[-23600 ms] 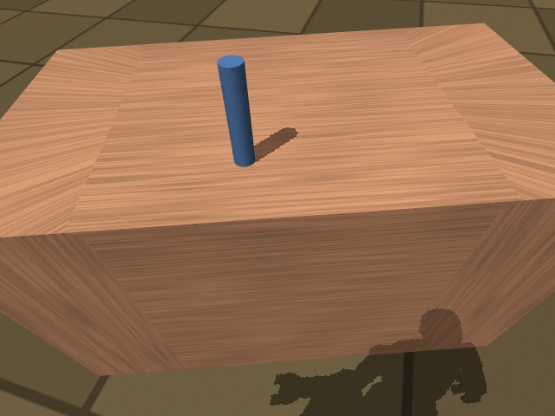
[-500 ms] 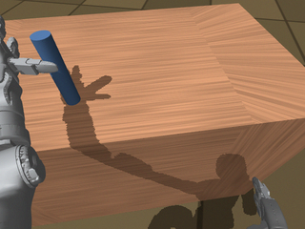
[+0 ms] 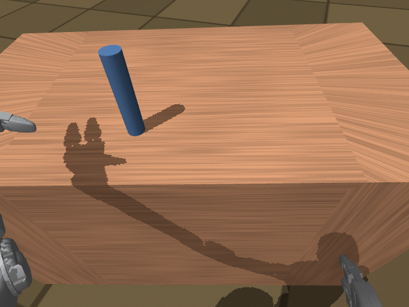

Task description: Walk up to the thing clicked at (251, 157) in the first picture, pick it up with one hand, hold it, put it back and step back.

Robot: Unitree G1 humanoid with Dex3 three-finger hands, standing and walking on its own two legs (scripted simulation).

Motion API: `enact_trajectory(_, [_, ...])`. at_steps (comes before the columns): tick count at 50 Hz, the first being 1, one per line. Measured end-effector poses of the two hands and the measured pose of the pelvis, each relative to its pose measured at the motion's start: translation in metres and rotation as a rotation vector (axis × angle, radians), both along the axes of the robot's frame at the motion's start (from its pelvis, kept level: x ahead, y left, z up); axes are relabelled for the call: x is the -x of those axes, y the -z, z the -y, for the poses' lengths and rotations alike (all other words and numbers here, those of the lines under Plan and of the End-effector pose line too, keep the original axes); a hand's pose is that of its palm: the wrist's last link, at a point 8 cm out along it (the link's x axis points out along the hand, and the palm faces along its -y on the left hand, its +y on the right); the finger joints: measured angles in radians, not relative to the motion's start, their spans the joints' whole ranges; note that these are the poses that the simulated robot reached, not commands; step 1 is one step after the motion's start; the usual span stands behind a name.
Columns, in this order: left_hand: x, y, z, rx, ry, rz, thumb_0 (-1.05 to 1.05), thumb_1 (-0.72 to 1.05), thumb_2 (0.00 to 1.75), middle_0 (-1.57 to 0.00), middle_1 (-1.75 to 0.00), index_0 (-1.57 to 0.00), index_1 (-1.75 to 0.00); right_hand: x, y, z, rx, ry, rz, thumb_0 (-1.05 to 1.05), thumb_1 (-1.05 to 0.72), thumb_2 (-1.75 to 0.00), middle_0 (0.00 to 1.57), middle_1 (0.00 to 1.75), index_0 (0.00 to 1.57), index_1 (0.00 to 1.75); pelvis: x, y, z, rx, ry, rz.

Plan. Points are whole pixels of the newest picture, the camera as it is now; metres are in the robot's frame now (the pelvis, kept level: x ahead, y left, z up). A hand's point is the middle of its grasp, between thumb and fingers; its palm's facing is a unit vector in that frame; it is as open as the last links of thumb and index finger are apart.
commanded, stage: sink last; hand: left
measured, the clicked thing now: (125, 95) +0.51 +0.20 +0.15
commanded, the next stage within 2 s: home in 0.84 s
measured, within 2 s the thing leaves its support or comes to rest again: neither
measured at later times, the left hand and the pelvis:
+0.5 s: hand (15, 221) +0.19 +0.24 +0.22, palm faces +0.43 -0.79 -0.43, open 17.3 cm; pelvis +0.00 -0.01 +0.00, yaw +1 degrees
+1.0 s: hand out of the picture +0.17 +0.24 +0.23, palm faces +0.47 -0.76 -0.45, open 17.4 cm; pelvis -0.02 -0.02 +0.00, yaw +1 degrees
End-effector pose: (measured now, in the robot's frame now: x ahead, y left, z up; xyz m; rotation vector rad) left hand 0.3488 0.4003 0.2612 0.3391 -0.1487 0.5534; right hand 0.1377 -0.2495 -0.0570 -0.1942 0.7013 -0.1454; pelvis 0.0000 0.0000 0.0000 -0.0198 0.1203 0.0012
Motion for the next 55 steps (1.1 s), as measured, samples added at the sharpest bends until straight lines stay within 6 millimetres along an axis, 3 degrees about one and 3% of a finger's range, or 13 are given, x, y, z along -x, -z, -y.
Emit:
enact_trajectory(7, [0.044,0.017,0.038,-0.111,0.093,0.044,-0.01,-0.52,0.02,-0.06,-0.04,-0.06,-0.04,-0.01,-0.007,-0.005,-0.047,0.027,0.096,-0.02,0.55,-0.06,0.06,0.06,0.06,0.05,-0.003,-0.003,-0.004,-0.002,0.007,0.04])
enact_trajectory(12, [0.095,0.026,0.068,-0.178,0.153,0.094,-0.01,-0.5,0.01,-0.06,-0.04,-0.07,-0.04,-0.007,-0.003,0.002,-0.058,0.066,0.075,-0.01,0.55,-0.05,0.06,0.06,0.06,0.05,-0.003,-0.003,-0.004,-0.006,0.008,0.064])
enact_trajectory(19, [0.163,0.021,0.098,-0.258,0.166,0.165,-0.01,-0.5,0.0,-0.07,-0.04,-0.08,-0.04,-0.004,0.007,0.017,-0.015,0.087,0.012,-0.01,0.53,-0.06,0.06,0.06,0.06,0.05,0.001,-0.002,0.001,-0.011,-0.003,0.094])
enact_trajectory(28, [0.215,0.031,0.133,-0.289,0.22,0.127,-0.01,-0.52,0.01,-0.07,-0.05,-0.08,-0.05,-0.017,0.0,0.018,-0.021,0.072,0.1,-0.02,0.51,-0.06,0.06,0.06,0.06,0.05,0.006,0.0,0.009,-0.022,-0.017,0.116])
enact_trajectory(38, [0.227,0.033,0.137,-0.307,0.211,0.15,-0.01,-0.54,0.02,-0.08,-0.06,-0.08,-0.06,-0.005,-0.009,0.026,-0.01,0.064,0.159,-0.01,0.5,-0.06,0.06,0.06,0.06,0.05,0.016,0.001,0.019,-0.034,-0.025,0.138])
enact_trajectory(48, [0.228,0.017,0.124,-0.381,0.182,0.214,-0.01,-0.56,0.03,-0.08,-0.07,-0.09,-0.07,0.009,-0.014,0.037,0.026,0.08,0.167,-0.02,0.48,-0.07,0.06,0.06,0.06,0.05,0.021,-0.001,0.018,-0.035,-0.017,0.152])
enact_trajectory(51, [0.225,0.028,0.119,-0.337,0.178,0.197,-0.01,-0.56,0.04,-0.08,-0.07,-0.09,-0.07,0.008,-0.016,0.034,0.021,0.075,0.176,-0.02,0.45,-0.1,0.07,0.07,0.07,0.07,0.021,-0.002,0.016,-0.035,-0.014,0.153])
enact_trajectory(55, [0.22,0.059,0.121,-0.234,0.199,0.119,-0.01,-0.54,0.06,-0.07,-0.07,-0.08,-0.07,0.006,-0.014,0.022,0.0,0.059,0.171,-0.01,0.31,-0.22,0.09,0.12,0.09,0.11,0.021,-0.003,0.014,-0.035,-0.008,0.149])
